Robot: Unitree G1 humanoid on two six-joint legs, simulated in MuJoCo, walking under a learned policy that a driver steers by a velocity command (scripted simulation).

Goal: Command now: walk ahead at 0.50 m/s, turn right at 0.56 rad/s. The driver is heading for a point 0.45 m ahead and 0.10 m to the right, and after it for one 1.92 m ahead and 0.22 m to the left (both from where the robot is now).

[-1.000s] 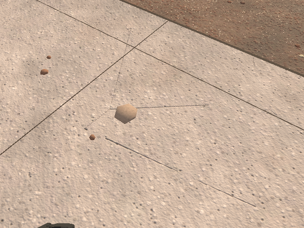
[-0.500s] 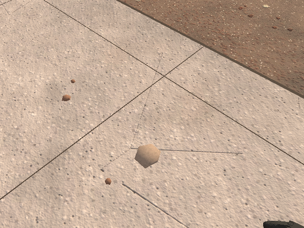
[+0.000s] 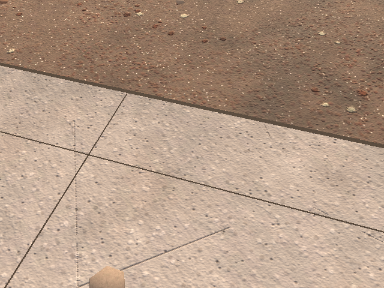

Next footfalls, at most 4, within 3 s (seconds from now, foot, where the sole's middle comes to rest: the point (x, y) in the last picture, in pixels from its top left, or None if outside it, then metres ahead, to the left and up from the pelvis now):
0.10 right None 0.22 -0.13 -0.78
0.64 left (194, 257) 0.58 0.00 -0.78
1.14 right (245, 190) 0.84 -0.23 -0.78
1.64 left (163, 153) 1.05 0.09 -0.78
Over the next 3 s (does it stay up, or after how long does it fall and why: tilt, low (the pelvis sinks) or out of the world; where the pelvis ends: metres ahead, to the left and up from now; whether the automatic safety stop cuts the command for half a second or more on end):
stays up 1.37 0.07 0.01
